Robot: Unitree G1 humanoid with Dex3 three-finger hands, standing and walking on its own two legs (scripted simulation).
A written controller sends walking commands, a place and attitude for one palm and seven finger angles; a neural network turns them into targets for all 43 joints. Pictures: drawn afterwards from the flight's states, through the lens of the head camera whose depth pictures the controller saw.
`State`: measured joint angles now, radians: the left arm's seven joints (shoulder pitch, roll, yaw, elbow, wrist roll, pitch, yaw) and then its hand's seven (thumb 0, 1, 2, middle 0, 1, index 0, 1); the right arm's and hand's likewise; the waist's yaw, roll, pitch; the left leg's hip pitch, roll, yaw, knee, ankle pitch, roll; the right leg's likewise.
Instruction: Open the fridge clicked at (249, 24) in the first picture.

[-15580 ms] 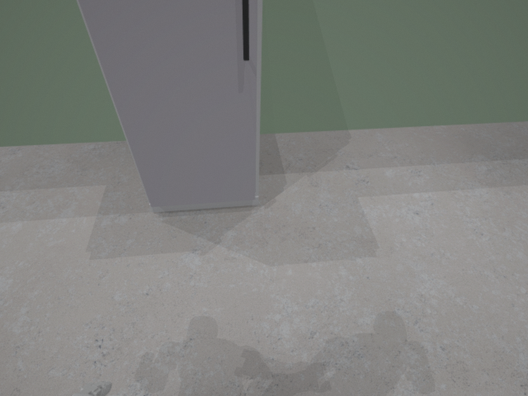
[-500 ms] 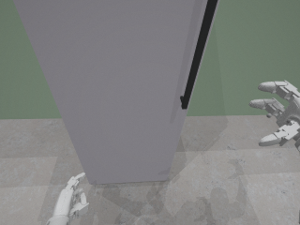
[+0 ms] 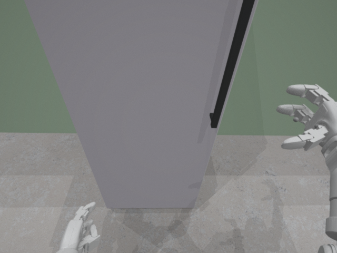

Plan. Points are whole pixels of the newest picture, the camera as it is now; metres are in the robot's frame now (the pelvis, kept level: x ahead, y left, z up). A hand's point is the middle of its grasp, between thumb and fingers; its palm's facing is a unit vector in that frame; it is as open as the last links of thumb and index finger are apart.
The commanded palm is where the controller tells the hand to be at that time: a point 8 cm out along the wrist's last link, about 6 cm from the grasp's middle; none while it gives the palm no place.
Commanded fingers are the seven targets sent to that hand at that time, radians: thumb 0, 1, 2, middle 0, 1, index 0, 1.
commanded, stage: move the hooked fingers beside the handle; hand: right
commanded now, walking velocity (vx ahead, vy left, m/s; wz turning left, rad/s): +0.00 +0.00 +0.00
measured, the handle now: (230, 54) +0.51 -0.12 +0.26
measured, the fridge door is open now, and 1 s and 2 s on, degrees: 0 0 0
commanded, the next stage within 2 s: none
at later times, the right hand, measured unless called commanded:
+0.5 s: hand (269, 99) +0.40 -0.20 +0.21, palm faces -0.03 +1.00 -0.01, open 14.0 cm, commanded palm +0.39 -0.25 +0.20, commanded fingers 0.00 0.50 -0.30 0.30 1.20 0.30 1.20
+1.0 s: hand (258, 93) +0.44 -0.19 +0.20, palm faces -0.03 +1.00 +0.00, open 14.0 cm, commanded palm +0.42 -0.24 +0.20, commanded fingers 0.00 0.50 -0.30 0.30 1.20 0.30 1.20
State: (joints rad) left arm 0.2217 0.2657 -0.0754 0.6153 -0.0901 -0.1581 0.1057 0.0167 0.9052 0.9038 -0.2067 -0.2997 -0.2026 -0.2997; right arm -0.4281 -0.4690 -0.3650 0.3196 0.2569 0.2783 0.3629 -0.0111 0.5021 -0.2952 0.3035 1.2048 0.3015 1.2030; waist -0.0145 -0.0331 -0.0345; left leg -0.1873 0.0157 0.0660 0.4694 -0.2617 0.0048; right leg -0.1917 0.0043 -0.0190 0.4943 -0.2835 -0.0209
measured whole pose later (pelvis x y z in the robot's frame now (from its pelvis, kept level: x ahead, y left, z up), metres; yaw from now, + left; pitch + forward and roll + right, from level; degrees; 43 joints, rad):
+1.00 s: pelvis +0.00 +0.00 +0.00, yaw +2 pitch +2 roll +0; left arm 0.35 0.29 -0.03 0.66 -0.08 -0.08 0.09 0.01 0.91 0.90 -0.21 -0.30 -0.20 -0.30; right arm -0.75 -0.47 -0.32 0.80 0.19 0.11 0.29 -0.01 0.50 -0.30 0.30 1.20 0.30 1.20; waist 0.06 -0.03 -0.05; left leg -0.26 0.00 0.04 0.46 -0.25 0.01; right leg -0.25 -0.01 -0.05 0.49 -0.28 -0.02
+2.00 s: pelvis +0.00 +0.00 +0.00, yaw +2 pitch +3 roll +1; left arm 0.33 0.27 -0.04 0.65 -0.07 -0.06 0.07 0.01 0.91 0.90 -0.21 -0.30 -0.20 -0.30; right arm -0.75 -0.41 -0.29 0.74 0.17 0.15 0.23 -0.01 0.50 -0.30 0.30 1.20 0.30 1.20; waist 0.05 -0.03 -0.06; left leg -0.26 0.01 0.03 0.46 -0.25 0.00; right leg -0.25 0.00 -0.05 0.49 -0.28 -0.03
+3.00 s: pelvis +0.00 +0.00 +0.00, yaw +2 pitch +3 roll +1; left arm 0.30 0.26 -0.05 0.64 -0.07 -0.07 0.09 0.01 0.91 0.90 -0.21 -0.30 -0.20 -0.30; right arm -0.78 -0.42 -0.30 0.77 0.17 0.10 0.23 -0.01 0.50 -0.30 0.30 1.20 0.30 1.20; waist 0.05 -0.02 -0.05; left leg -0.27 0.00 0.04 0.47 -0.24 0.01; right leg -0.27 -0.01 -0.04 0.50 -0.28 -0.02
